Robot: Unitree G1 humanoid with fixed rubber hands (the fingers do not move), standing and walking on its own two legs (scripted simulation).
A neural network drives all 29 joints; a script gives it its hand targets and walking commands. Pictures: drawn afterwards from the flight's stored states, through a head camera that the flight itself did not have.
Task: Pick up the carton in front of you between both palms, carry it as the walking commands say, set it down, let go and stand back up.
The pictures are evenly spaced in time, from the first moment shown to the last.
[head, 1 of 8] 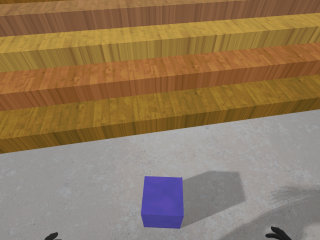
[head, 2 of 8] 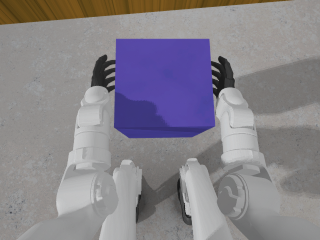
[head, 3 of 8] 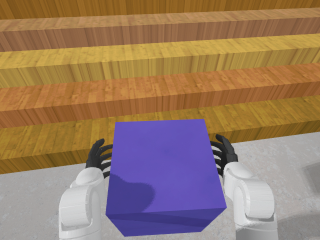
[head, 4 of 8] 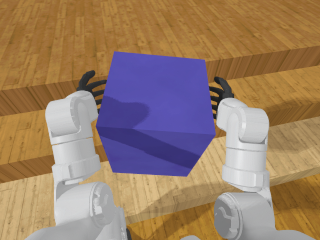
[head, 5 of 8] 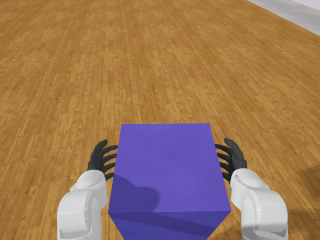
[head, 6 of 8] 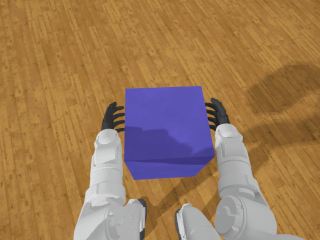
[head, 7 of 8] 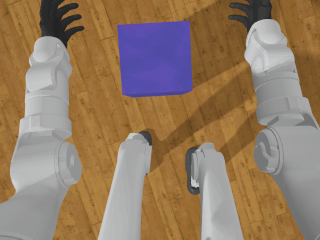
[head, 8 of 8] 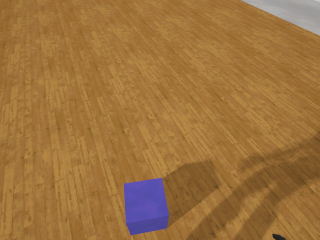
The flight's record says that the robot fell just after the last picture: no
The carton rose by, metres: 2.05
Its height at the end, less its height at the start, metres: +1.30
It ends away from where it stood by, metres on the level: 5.24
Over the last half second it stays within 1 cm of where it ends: yes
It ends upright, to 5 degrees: yes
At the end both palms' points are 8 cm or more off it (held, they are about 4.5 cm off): yes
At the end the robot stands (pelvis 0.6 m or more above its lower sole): yes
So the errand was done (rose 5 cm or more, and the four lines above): yes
